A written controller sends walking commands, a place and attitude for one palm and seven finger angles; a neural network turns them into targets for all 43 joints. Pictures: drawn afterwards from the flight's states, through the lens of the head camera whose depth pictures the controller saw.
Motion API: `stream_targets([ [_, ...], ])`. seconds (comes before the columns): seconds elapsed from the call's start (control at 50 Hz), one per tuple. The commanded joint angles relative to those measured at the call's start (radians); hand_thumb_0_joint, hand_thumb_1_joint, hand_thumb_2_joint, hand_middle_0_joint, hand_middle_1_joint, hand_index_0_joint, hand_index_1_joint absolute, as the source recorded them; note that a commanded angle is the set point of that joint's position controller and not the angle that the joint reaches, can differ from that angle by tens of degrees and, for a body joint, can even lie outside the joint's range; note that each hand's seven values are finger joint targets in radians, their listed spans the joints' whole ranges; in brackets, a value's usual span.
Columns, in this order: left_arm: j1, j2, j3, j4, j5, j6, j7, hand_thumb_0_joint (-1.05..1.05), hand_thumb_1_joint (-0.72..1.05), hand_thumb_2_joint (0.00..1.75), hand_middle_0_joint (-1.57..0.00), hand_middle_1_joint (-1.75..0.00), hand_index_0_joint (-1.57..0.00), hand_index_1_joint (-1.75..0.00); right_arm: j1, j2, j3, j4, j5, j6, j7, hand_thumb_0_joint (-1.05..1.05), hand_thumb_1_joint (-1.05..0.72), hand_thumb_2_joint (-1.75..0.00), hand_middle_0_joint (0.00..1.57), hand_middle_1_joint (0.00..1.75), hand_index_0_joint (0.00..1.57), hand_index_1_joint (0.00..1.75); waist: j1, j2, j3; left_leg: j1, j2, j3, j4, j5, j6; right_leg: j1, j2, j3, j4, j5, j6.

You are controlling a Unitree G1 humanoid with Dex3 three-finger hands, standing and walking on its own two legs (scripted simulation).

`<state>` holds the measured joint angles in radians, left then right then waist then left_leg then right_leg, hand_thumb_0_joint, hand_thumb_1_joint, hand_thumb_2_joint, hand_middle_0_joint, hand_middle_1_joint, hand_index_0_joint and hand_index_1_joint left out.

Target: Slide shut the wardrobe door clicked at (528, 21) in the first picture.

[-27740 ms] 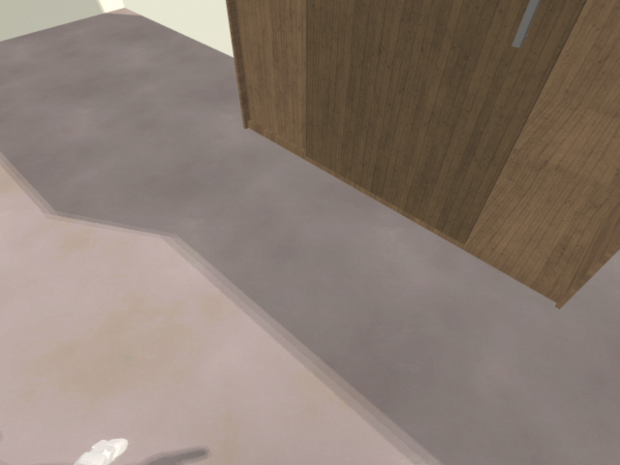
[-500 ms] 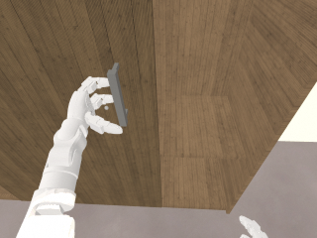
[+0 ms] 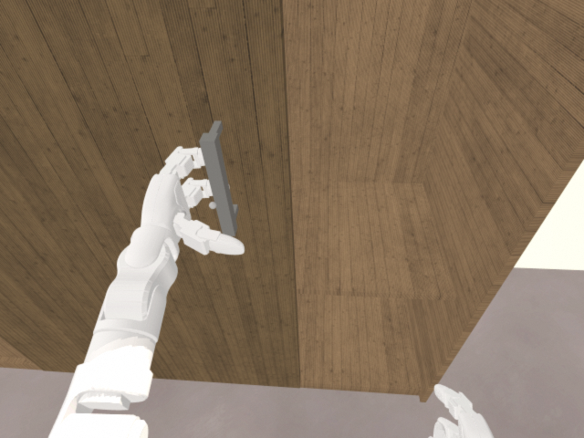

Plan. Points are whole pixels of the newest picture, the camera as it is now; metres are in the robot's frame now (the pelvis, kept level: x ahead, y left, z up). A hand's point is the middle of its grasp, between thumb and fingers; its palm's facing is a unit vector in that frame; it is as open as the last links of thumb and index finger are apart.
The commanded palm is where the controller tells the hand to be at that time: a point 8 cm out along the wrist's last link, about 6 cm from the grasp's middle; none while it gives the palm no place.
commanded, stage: move the hooked fingers beside the handle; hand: left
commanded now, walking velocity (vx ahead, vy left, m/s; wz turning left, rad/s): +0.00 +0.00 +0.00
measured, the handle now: (223, 181) +0.44 +0.12 +0.15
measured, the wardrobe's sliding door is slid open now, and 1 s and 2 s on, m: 0.39 0.39 0.39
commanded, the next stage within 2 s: none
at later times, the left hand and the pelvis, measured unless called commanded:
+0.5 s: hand (211, 204) +0.37 +0.13 +0.17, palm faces -0.02 -1.00 -0.03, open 14.1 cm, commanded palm +0.35 +0.18 +0.16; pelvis +0.00 -0.01 +0.00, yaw +0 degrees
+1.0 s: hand (191, 199) +0.38 +0.15 +0.17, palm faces -0.02 -1.00 -0.04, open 14.0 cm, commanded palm +0.36 +0.21 +0.16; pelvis +0.00 +0.00 +0.00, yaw +0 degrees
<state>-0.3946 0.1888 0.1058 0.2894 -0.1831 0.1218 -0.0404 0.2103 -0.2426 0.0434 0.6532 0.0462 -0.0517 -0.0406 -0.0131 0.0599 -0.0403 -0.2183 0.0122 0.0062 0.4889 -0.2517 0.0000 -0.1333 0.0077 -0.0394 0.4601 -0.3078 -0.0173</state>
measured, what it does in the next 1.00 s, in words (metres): stands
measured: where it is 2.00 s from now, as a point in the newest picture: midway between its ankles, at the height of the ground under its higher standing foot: outside the picture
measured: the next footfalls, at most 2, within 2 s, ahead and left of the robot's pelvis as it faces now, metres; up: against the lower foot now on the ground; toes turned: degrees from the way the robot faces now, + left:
none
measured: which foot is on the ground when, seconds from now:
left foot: down 0.00-1.00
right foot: down 0.00-1.00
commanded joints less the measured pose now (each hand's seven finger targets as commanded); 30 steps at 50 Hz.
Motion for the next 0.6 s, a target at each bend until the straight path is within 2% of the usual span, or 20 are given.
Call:
stream_targets([
  [0.0,-0.425,0.104,0.008,-0.263,-0.01,-0.079,-0.012,0.0,-0.5,0.3,-0.3,-1.2,-0.3,-1.2,-0.121,-0.105,-0.044,-0.156,0.002,-0.054,-0.012,0.0,-0.9,-0.9,0.2,0.3,0.2,0.3,-0.012,-0.073,-0.218,0.183,-0.022,-0.015,-0.021,0.275,0.038,-0.04,0.014,-0.006,-0.058,0.376,-0.003],
  [0.02,-0.446,0.092,-0.007,-0.288,-0.008,-0.08,-0.013,0.0,-0.5,0.3,-0.3,-1.2,-0.3,-1.2,-0.118,-0.104,-0.044,-0.157,0.0,-0.055,-0.011,0.0,-0.9,-0.9,0.2,0.3,0.2,0.3,-0.015,-0.05,-0.233,0.194,-0.024,-0.015,-0.018,0.288,0.038,-0.039,0.013,-0.006,-0.054,0.388,-0.003],
  [0.08,-0.443,0.116,0.01,-0.253,-0.007,-0.073,-0.011,0.0,-0.5,0.3,-0.3,-1.2,-0.3,-1.2,-0.115,-0.106,-0.043,-0.148,0.0,-0.05,-0.014,0.0,-0.9,-0.9,0.2,0.3,0.2,0.3,-0.016,-0.068,-0.209,0.182,-0.025,-0.017,-0.02,0.263,0.039,-0.047,0.014,-0.003,-0.064,0.367,-0.003],
  [0.1,-0.459,0.132,0.023,-0.261,-0.007,-0.076,-0.013,0.0,-0.5,0.3,-0.3,-1.2,-0.3,-1.2,-0.112,-0.11,-0.045,-0.146,-0.002,-0.049,-0.016,0.0,-0.9,-0.9,0.2,0.3,0.2,0.3,-0.018,-0.083,-0.228,0.183,-0.026,-0.017,-0.02,0.27,0.04,-0.034,0.013,-0.002,-0.06,0.381,-0.002],
  [0.14,-0.422,0.161,0.047,-0.245,-0.009,-0.074,-0.016,0.0,-0.5,0.3,-0.3,-1.2,-0.3,-1.2,-0.111,-0.112,-0.045,-0.143,-0.004,-0.044,-0.018,0.0,-0.9,-0.9,0.2,0.3,0.2,0.3,-0.005,-0.081,-0.23,0.175,-0.029,-0.011,-0.019,0.276,0.04,-0.015,0.01,0.001,-0.061,0.394,-0.003],
  [0.18,-0.405,0.175,0.074,-0.231,-0.017,-0.07,-0.022,0.0,-0.5,0.3,-0.3,-1.2,-0.3,-1.2,-0.117,-0.112,-0.043,-0.148,-0.002,-0.041,-0.02,0.0,-0.9,-0.9,0.2,0.3,0.2,0.3,-0.001,-0.103,-0.23,0.163,-0.029,-0.009,-0.021,0.279,0.041,-0.005,0.009,-0.001,-0.058,0.411,-0.001],
  [0.22,-0.424,0.166,0.066,-0.246,-0.019,-0.07,-0.028,0.0,-0.5,0.3,-0.3,-1.2,-0.3,-1.2,-0.12,-0.109,-0.043,-0.152,-0.001,-0.041,-0.02,0.0,-0.9,-0.9,0.2,0.3,0.2,0.3,-0.004,-0.074,-0.246,0.174,-0.032,-0.006,-0.02,0.29,0.04,-0.001,0.007,0.001,-0.055,0.427,-0.001],
  [0.24,-0.375,0.188,0.086,-0.219,-0.02,-0.066,-0.026,0.0,-0.5,0.3,-0.3,-1.2,-0.3,-1.2,-0.114,-0.111,-0.042,-0.147,-0.002,-0.037,-0.019,0.0,-0.9,-0.9,0.2,0.3,0.2,0.3,0.007,-0.077,-0.231,0.16,-0.031,-0.007,-0.02,0.285,0.039,0.004,0.007,0.001,-0.059,0.417,-0.002],
  [0.28,-0.374,0.183,0.09,-0.23,-0.024,-0.066,-0.03,0.0,-0.5,0.3,-0.3,-1.2,-0.3,-1.2,-0.118,-0.109,-0.042,-0.156,-0.002,-0.036,-0.018,0.0,-0.9,-0.9,0.2,0.3,0.2,0.3,0.007,-0.074,-0.232,0.158,-0.032,-0.002,-0.023,0.284,0.04,0.007,0.006,0.003,-0.06,0.431,0.0],
  [0.3,-0.362,0.197,0.104,-0.232,-0.026,-0.065,-0.032,0.0,-0.5,0.3,-0.3,-1.2,-0.3,-1.2,-0.116,-0.112,-0.043,-0.158,-0.002,-0.035,-0.018,0.0,-0.9,-0.9,0.2,0.3,0.2,0.3,0.008,-0.091,-0.24,0.153,-0.031,-0.003,-0.023,0.293,0.04,0.02,0.006,0.002,-0.055,0.448,0.0],
  [0.32,-0.355,0.182,0.088,-0.238,-0.023,-0.064,-0.038,0.0,-0.5,0.3,-0.3,-1.2,-0.3,-1.2,-0.121,-0.112,-0.044,-0.163,0.0,-0.033,-0.018,0.0,-0.9,-0.9,0.2,0.3,0.2,0.3,0.008,-0.085,-0.237,0.155,-0.032,0.0,-0.02,0.306,0.041,0.018,0.006,0.001,-0.051,0.466,0.0],
  [0.36,-0.379,0.193,0.091,-0.222,-0.026,-0.062,-0.04,0.0,-0.5,0.3,-0.3,-1.2,-0.3,-1.2,-0.117,-0.114,-0.043,-0.157,0.002,-0.028,-0.02,0.0,-0.9,-0.9,0.2,0.3,0.2,0.3,-0.001,-0.075,-0.204,0.142,-0.032,0.002,-0.021,0.276,0.041,-0.001,0.005,0.002,-0.059,0.436,0.001],
  [0.42,-0.397,0.197,0.096,-0.199,-0.028,-0.056,-0.041,0.0,-0.5,0.3,-0.3,-1.2,-0.3,-1.2,-0.116,-0.115,-0.044,-0.158,0.004,-0.027,-0.024,0.0,-0.9,-0.9,0.2,0.3,0.2,0.3,-0.006,-0.094,-0.189,0.136,-0.031,0.001,-0.023,0.248,0.042,-0.021,0.007,0.006,-0.066,0.399,0.004],
  [0.44,-0.386,0.228,0.12,-0.179,-0.027,-0.056,-0.038,0.0,-0.5,0.3,-0.3,-1.2,-0.3,-1.2,-0.108,-0.119,-0.044,-0.15,0.001,-0.023,-0.025,0.0,-0.9,-0.9,0.2,0.3,0.2,0.3,0.0,-0.104,-0.184,0.125,-0.03,0.0,-0.023,0.241,0.041,-0.012,0.007,0.005,-0.067,0.387,0.003],
  [0.46,-0.406,0.23,0.118,-0.216,-0.025,-0.063,-0.041,0.0,-0.5,0.3,-0.3,-1.2,-0.3,-1.2,-0.113,-0.118,-0.045,-0.159,0.003,-0.023,-0.024,0.0,-0.9,-0.9,0.2,0.3,0.2,0.3,-0.002,-0.074,-0.207,0.138,-0.031,0.0,-0.025,0.254,0.043,-0.006,0.004,0.01,-0.063,0.402,0.001],
  [0.5,-0.387,0.231,0.123,-0.25,-0.021,-0.075,-0.042,0.0,-0.5,0.3,-0.3,-1.2,-0.3,-1.2,-0.114,-0.115,-0.047,-0.17,0.0,-0.027,-0.023,0.0,-0.9,-0.9,0.2,0.3,0.2,0.3,0.007,-0.062,-0.259,0.16,-0.033,0.002,-0.02,0.291,0.043,0.02,0.004,0.007,-0.051,0.44,-0.001],
  [0.54,-0.363,0.234,0.12,-0.261,-0.022,-0.087,-0.047,0.0,-0.5,0.3,-0.3,-1.2,-0.3,-1.2,-0.109,-0.114,-0.048,-0.168,0.0,-0.031,-0.019,0.0,-0.9,-0.9,0.2,0.3,0.2,0.3,0.007,-0.06,-0.264,0.167,-0.03,0.0,-0.015,0.315,0.042,0.029,0.005,0.005,-0.047,0.464,-0.001],
  [0.56,-0.365,0.212,0.103,-0.284,-0.026,-0.094,-0.052,0.0,-0.5,0.3,-0.3,-1.2,-0.3,-1.2,-0.113,-0.112,-0.049,-0.172,0.002,-0.035,-0.017,0.0,-0.9,-0.9,0.2,0.3,0.2,0.3,0.002,-0.037,-0.269,0.179,-0.031,0.002,-0.015,0.317,0.042,0.022,0.004,0.006,-0.048,0.47,-0.001],
  [0.58,-0.358,0.223,0.118,-0.271,-0.03,-0.094,-0.055,0.0,-0.5,0.3,-0.3,-1.2,-0.3,-1.2,-0.109,-0.113,-0.05,-0.169,0.002,-0.037,-0.018,0.0,-0.9,-0.9,0.2,0.3,0.2,0.3,0.002,-0.048,-0.262,0.175,-0.03,0.001,-0.013,0.31,0.042,0.016,0.006,0.005,-0.05,0.463,0.0],
])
